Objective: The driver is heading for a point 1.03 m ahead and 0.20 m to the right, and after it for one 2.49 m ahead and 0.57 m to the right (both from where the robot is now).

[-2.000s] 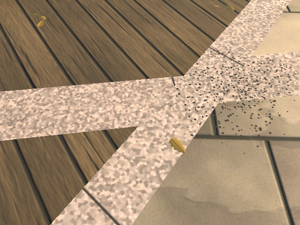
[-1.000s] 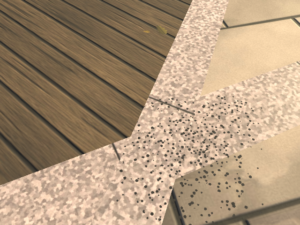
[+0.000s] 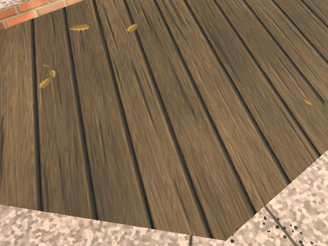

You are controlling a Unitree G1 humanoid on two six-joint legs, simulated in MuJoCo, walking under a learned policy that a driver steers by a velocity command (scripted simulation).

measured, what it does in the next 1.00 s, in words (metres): steps on the spot, turning right: right foot, then left foot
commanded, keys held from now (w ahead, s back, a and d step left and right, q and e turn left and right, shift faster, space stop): q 0.02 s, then no key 0.02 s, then e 0.88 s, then no key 0.06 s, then w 0.02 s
